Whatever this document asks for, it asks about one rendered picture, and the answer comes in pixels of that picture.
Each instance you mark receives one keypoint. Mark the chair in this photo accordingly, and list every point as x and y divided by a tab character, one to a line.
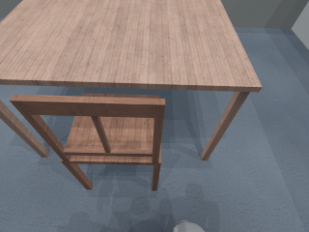
123	129

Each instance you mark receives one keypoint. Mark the robot right thigh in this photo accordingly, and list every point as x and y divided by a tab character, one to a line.
188	227

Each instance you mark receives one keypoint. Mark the table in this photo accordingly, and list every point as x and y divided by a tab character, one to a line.
130	44

